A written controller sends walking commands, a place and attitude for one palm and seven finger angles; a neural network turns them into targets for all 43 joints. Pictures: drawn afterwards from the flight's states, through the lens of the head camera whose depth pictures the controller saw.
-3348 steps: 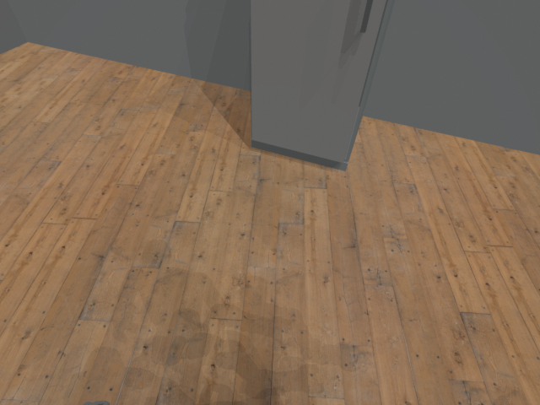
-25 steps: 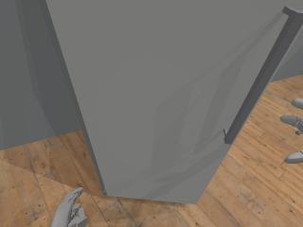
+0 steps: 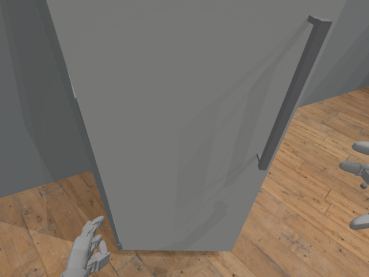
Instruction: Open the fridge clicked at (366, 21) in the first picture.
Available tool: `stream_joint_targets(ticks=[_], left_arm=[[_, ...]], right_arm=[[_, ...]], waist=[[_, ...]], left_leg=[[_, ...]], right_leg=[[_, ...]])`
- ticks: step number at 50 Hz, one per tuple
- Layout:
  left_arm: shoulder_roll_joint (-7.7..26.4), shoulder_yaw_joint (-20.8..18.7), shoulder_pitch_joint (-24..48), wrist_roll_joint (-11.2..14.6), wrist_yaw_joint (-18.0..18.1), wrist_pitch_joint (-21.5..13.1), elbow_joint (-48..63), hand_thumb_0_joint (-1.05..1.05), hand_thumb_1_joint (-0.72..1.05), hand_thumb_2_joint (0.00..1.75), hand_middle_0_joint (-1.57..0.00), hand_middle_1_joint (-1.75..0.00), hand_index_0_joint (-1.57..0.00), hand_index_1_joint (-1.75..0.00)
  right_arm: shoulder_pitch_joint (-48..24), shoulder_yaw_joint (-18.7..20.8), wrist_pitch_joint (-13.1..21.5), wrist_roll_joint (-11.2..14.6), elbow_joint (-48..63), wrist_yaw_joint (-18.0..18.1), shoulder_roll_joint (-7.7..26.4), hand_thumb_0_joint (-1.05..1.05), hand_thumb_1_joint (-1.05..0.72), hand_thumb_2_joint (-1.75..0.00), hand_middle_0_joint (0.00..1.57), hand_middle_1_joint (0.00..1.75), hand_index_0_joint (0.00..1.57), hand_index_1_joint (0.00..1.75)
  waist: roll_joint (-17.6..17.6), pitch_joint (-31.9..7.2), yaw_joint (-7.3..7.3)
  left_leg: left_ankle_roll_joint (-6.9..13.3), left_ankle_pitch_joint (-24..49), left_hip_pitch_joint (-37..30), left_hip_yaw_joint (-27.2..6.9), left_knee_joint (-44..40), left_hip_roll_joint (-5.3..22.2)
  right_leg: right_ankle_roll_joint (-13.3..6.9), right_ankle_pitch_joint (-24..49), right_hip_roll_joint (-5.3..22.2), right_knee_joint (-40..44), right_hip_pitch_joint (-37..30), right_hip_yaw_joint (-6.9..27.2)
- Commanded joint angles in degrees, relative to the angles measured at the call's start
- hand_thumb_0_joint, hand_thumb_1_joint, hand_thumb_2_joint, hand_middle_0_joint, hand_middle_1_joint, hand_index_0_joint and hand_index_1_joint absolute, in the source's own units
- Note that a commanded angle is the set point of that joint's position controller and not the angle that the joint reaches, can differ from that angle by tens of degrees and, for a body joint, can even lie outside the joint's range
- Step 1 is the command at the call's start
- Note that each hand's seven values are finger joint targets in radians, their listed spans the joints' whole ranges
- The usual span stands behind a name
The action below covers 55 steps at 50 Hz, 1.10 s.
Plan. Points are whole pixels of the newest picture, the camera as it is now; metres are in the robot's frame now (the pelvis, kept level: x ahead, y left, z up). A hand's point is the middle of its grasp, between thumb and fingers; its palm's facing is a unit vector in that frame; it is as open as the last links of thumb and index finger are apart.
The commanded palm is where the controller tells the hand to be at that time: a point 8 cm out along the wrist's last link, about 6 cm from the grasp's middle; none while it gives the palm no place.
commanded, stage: draw the hand back to the body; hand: right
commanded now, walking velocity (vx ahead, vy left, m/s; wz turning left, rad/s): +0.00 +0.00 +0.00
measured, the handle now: (282, 107) +0.44 -0.22 +0.20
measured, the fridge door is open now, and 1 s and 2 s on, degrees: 27 27 27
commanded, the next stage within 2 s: step back with the hand held close in 1.64 s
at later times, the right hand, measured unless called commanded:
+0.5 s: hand (360, 199) +0.22 -0.29 +0.17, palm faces +0.10 +0.99 -0.09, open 14.7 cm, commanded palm +0.18 -0.33 +0.18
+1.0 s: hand (359, 199) +0.22 -0.29 +0.16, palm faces +0.46 +0.81 -0.35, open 11.4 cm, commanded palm +0.17 -0.32 +0.18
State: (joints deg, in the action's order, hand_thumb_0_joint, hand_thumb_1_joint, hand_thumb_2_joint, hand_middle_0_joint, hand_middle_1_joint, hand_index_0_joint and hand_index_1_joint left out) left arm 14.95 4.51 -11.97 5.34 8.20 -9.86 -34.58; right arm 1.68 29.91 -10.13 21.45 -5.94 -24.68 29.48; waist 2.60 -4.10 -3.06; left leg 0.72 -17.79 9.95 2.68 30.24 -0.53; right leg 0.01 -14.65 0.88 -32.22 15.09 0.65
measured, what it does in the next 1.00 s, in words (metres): stands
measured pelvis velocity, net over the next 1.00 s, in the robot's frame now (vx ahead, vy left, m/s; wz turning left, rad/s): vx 0.01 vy -0.01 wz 0.03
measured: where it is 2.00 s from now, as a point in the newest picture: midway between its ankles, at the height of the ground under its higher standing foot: outside the picture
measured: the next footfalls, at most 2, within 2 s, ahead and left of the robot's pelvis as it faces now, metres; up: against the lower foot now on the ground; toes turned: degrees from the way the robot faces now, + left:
none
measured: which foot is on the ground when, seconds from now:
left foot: down 0.00-1.00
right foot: down 0.00-1.00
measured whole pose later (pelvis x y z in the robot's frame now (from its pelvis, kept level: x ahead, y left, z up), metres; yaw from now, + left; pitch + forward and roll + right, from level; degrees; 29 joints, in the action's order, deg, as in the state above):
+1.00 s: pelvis +0.01 -0.01 +0.01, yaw +2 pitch -3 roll +0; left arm 12.9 2.1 -11.1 0.4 5.1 -9.8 -38.9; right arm 21.9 21.1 5.2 5.2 16.8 4.8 20.4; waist 2.6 -0.7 -4.7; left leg -0.4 -16.2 5.6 0.5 25.3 0.5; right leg -1.0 -13.6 0.0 -26.9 9.9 -1.6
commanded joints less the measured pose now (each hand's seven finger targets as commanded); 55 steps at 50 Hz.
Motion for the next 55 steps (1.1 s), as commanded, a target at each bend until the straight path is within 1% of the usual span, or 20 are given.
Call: stream_joint_targets(ticks=[1,3,5,6,9,12,18,23,28,29,30,31,32,34,36,40,44,46,51,55], left_arm=[[7.47,-3.15,8.14,0.22,1.32,-4.46,8.21,0.00,0.90,0.90,-0.20,-0.30,-0.20,-0.30],[7.94,-3.34,7.89,0.20,1.63,-4.68,7.43,0.00,0.90,0.90,-0.20,-0.30,-0.20,-0.30],[7.67,-2.97,8.07,0.44,1.59,-5.36,7.99,0.00,0.90,0.90,-0.20,-0.30,-0.20,-0.30],[7.78,-3.05,8.33,0.41,1.63,-5.57,8.12,0.00,0.90,0.90,-0.20,-0.30,-0.20,-0.30],[7.37,-2.95,8.67,0.36,0.91,-6.28,9.14,0.00,0.90,0.90,-0.20,-0.30,-0.20,-0.30],[7.38,-3.14,8.42,0.23,0.07,-6.68,9.06,0.00,0.90,0.90,-0.20,-0.30,-0.20,-0.30],[7.47,-3.59,7.91,0.35,-0.43,-7.16,10.35,0.00,0.90,0.90,-0.20,-0.30,-0.20,-0.30],[7.36,-3.46,7.59,0.20,0.31,-8.31,9.63,0.00,0.90,0.90,-0.20,-0.30,-0.20,-0.30],[7.11,-3.18,7.80,-0.09,0.52,-9.20,8.90,0.00,0.90,0.90,-0.20,-0.30,-0.20,-0.30],[5.91,-3.66,8.88,-2.76,-0.63,-8.70,8.39,0.00,0.90,0.90,-0.20,-0.30,-0.20,-0.30],[5.91,-3.82,8.72,-3.21,-0.77,-8.58,7.47,0.00,0.90,0.90,-0.20,-0.30,-0.20,-0.30],[5.53,-4.07,8.25,-3.28,-1.15,-7.98,7.15,0.00,0.90,0.90,-0.20,-0.30,-0.20,-0.30],[5.98,-4.55,8.32,-3.35,-1.43,-7.49,6.63,0.00,0.90,0.90,-0.20,-0.30,-0.20,-0.30],[5.53,-4.80,8.43,-3.59,-1.88,-6.62,6.52,0.00,0.90,0.90,-0.20,-0.30,-0.20,-0.30],[5.22,-5.04,8.58,-3.93,-2.10,-6.20,6.12,0.00,0.90,0.90,-0.20,-0.30,-0.20,-0.30],[5.24,-5.17,8.85,-4.31,-1.98,-5.22,5.39,0.00,0.90,0.90,-0.20,-0.30,-0.20,-0.30],[4.90,-5.32,9.27,-4.50,-2.22,-4.37,5.62,0.00,0.90,0.90,-0.20,-0.30,-0.20,-0.30],[4.62,-5.32,9.45,-4.52,-2.50,-3.87,5.75,0.00,0.90,0.90,-0.20,-0.30,-0.20,-0.30],[4.48,-5.42,9.22,-4.71,-2.88,-2.68,6.04,0.00,0.90,0.90,-0.20,-0.30,-0.20,-0.30],[4.14,-5.46,9.24,-4.86,-2.99,-1.77,6.40,0.00,0.90,0.90,-0.20,-0.30,-0.20,-0.30]], right_arm=[[-20.35,5.13,3.57,1.28,9.52,0.18,18.05,0.00,0.55,-0.20,0.25,1.15,0.25,1.15],[-22.45,5.03,4.12,0.70,7.21,0.20,18.96,0.00,0.55,-0.20,0.25,1.15,0.25,1.15],[-23.10,2.36,5.12,0.82,7.02,-3.02,18.34,0.00,0.55,-0.20,0.25,1.15,0.25,1.15],[-23.05,3.22,5.58,0.90,7.84,-3.72,19.64,0.00,0.55,-0.20,0.25,1.15,0.25,1.15],[-18.01,5.16,6.32,2.13,10.22,-4.10,19.33,0.00,0.55,-0.20,0.25,1.15,0.25,1.15],[-9.64,9.21,5.67,3.17,7.95,-3.11,20.10,0.00,0.55,-0.20,0.25,1.15,0.25,1.15],[-4.29,8.60,4.05,4.00,14.87,-1.30,16.97,0.00,0.55,-0.20,0.25,1.15,0.25,1.15],[-5.90,5.70,4.61,3.75,20.22,-0.26,14.61,0.00,0.55,-0.20,0.25,1.15,0.25,1.15],[-3.42,5.68,4.41,3.23,23.23,0.91,13.95,0.00,0.37,-0.29,0.24,1.04,0.24,1.04],[-7.14,4.82,9.78,-8.53,31.42,13.50,16.80,0.00,0.33,-0.31,0.24,1.02,0.24,1.02],[1.65,1.92,10.94,-9.15,25.90,18.58,9.43,0.00,0.30,-0.32,0.24,1.00,0.24,1.00],[6.00,-0.05,12.11,-10.56,27.32,21.87,6.12,0.00,0.26,-0.34,0.24,0.98,0.24,0.98],[7.95,0.52,13.40,-11.55,28.81,24.25,6.60,0.00,0.22,-0.36,0.24,0.96,0.24,0.96],[7.68,0.17,15.52,-12.97,31.72,26.86,6.54,0.00,0.15,-0.39,0.24,0.92,0.24,0.92],[8.39,0.38,17.28,-14.19,33.31,28.52,6.54,0.00,0.08,-0.43,0.23,0.87,0.23,0.87],[7.62,-0.96,18.69,-15.67,33.71,30.15,5.67,0.00,-0.07,-0.50,0.23,0.79,0.23,0.79],[10.93,-2.11,18.97,-15.98,34.36,30.59,3.98,0.00,-0.21,-0.57,0.22,0.70,0.22,0.70],[11.79,-2.96,19.11,-16.12,35.59,30.55,2.85,0.00,-0.28,-0.60,0.22,0.66,0.22,0.66],[16.20,-2.29,18.88,-16.03,35.28,30.34,2.35,0.00,-0.47,-0.69,0.22,0.55,0.22,0.55],[17.86,-2.33,18.82,-16.14,36.96,30.17,2.05,0.00,-0.61,-0.76,0.21,0.47,0.21,0.47]], waist=[[3.05,-1.48,2.13],[3.41,-1.15,2.56],[3.37,-2.24,2.73],[5.10,-3.64,2.32],[4.14,-6.80,1.01],[0.76,-4.66,-0.47],[1.86,-3.82,-0.07],[3.27,-2.65,0.71],[3.63,-2.56,0.36],[4.01,4.14,-0.77],[2.40,5.25,0.23],[1.33,4.07,-0.17],[-1.02,2.61,-0.55],[0.89,-0.59,-0.21],[3.52,-2.04,-0.40],[3.99,-1.75,-0.23],[0.87,-1.49,-0.70],[2.66,-1.42,-0.78],[0.01,0.00,-1.20],[1.70,-0.23,-1.18]], left_leg=[[-0.36,2.37,9.20,-1.16,-7.03,-0.38],[-0.35,0.75,9.66,-1.85,-7.56,-0.05],[-0.50,0.63,9.03,-2.27,-7.31,0.16],[-0.34,0.98,8.30,-2.52,-7.02,0.23],[-0.10,3.97,5.82,-2.02,-6.12,0.36],[-0.34,5.42,5.50,-2.20,-6.45,0.31],[-0.64,4.80,7.08,-1.87,-5.86,0.45],[-0.66,2.91,8.88,-1.36,-5.94,-0.19],[-0.37,3.56,8.17,-0.53,-5.66,-0.11],[0.04,3.32,9.16,-3.23,-9.87,0.47],[0.26,2.58,10.04,-2.30,-10.02,1.12],[0.26,2.53,7.98,-1.82,-9.36,1.20],[0.14,3.03,6.78,-1.96,-10.07,1.12],[0.08,3.06,4.68,-2.17,-9.09,1.48],[0.29,4.80,3.44,-2.00,-8.71,1.40],[0.35,6.94,2.95,-1.90,-9.34,1.08],[0.36,10.75,0.74,-1.59,-9.13,1.08],[0.43,11.42,0.34,-1.36,-8.96,0.94],[0.33,13.95,-0.67,-1.04,-9.21,0.77],[0.27,15.36,-1.26,-1.04,-9.58,0.71]], right_leg=[[-1.91,1.01,-0.54,4.77,-6.67,1.69],[-1.93,-0.08,-0.62,4.31,-6.12,1.50],[-2.20,-0.42,-0.80,4.29,-6.91,1.93],[-2.19,0.10,-0.94,4.01,-7.39,1.86],[-2.03,3.15,-0.80,3.51,-7.46,1.84],[-1.96,4.57,-0.48,3.04,-5.19,1.52],[-1.81,4.02,-0.34,2.87,-4.86,0.86],[-2.01,1.89,-0.31,3.34,-6.30,1.30],[-1.95,2.05,-0.32,4.10,-6.65,1.89],[-1.45,1.68,-0.19,5.03,-3.20,2.22],[-0.94,0.17,0.54,5.53,-3.60,1.39],[-0.77,-0.33,0.83,6.16,-4.20,1.32],[-1.13,0.44,0.88,6.22,-4.92,0.66],[-1.19,0.68,0.86,6.94,-6.45,0.08],[-1.39,2.26,0.80,7.49,-7.81,-0.38],[-1.61,4.88,0.76,8.39,-9.79,-0.67],[-1.75,9.14,0.98,9.06,-10.70,-0.55],[-1.48,10.42,1.04,9.50,-11.20,-0.64],[-1.38,13.08,1.21,10.08,-10.65,-0.70],[-1.17,14.69,1.18,10.09,-11.21,-1.19]])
